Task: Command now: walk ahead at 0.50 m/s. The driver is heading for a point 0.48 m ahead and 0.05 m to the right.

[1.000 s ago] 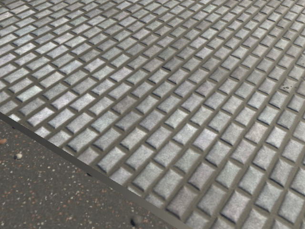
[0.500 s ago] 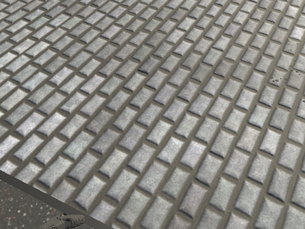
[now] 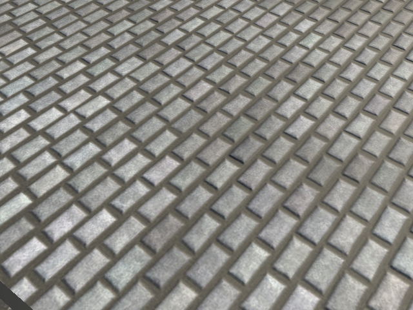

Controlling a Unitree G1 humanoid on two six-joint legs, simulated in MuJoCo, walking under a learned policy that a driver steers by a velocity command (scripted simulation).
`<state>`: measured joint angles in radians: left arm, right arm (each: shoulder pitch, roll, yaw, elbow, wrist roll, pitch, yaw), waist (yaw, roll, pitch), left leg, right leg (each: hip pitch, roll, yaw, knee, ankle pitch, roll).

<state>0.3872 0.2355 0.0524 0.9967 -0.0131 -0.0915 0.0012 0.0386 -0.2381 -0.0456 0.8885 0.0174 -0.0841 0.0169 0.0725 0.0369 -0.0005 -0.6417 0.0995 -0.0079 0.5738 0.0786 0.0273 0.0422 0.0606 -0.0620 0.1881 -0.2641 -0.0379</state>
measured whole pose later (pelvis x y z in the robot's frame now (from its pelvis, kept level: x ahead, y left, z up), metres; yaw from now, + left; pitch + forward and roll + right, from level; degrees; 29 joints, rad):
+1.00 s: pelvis +0.45 -0.01 -0.01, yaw -11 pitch +1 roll -2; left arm 0.13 0.21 0.04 0.91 0.02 -0.03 0.01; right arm 0.17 -0.24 -0.05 0.97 -0.01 0.01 -0.04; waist -0.01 0.03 0.00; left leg -0.34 0.08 -0.02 0.57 -0.24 -0.02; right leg -0.33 0.07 -0.05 0.46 -0.14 -0.06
